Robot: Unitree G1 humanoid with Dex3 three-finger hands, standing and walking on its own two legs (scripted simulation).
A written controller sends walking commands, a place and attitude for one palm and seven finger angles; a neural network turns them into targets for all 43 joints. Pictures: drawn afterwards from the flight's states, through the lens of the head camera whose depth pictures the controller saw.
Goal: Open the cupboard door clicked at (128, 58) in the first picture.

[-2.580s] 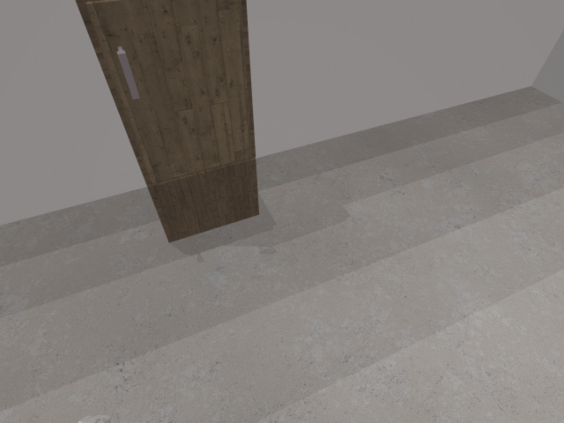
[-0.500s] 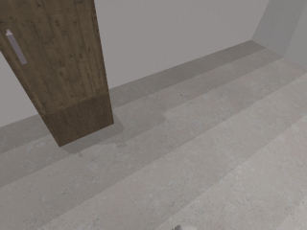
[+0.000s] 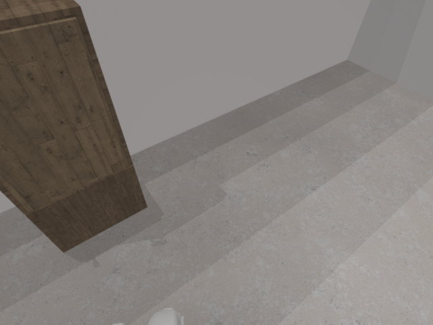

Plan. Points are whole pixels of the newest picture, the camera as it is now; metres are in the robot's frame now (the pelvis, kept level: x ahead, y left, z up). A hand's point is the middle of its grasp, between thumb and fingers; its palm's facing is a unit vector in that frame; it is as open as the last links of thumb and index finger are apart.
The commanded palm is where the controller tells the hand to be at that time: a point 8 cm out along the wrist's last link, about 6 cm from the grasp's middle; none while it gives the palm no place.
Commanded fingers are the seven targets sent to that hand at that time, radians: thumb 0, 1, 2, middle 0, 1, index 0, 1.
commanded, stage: turn to face it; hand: left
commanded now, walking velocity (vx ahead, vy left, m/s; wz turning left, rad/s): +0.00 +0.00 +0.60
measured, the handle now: out of the picture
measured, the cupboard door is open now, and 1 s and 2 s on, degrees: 0 0 0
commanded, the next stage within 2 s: take the last steps up to it in 0.90 s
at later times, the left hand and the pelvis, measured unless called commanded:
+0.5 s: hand out of the picture +0.09 +0.26 -0.16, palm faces +0.32 -0.91 -0.26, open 7.4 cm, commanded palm none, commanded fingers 0.00 0.90 0.90 -0.20 -0.30 -0.20 -0.30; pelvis +0.07 +0.03 +0.01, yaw +16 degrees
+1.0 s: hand out of the picture +0.01 +0.16 -0.16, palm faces +0.54 -0.81 -0.25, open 7.4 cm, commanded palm none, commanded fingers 0.00 0.90 0.90 -0.20 -0.30 -0.20 -0.30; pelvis +0.09 -0.01 +0.01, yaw +31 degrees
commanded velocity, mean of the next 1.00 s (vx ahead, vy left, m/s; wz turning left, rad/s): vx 0.01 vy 0.00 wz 0.46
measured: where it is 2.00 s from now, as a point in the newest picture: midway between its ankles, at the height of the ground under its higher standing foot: outside the picture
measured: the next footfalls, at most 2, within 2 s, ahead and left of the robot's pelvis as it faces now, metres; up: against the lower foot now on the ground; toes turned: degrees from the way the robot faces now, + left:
left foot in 0.20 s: +0.10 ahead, +0.14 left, +0.00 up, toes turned +17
right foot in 0.66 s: +0.18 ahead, -0.10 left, +0.00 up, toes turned +19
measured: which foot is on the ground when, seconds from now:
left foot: up 0.00-0.18, down 0.20-0.64, up 0.66-1.00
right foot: down 0.00-0.20, up 0.22-0.64, down 0.66-1.00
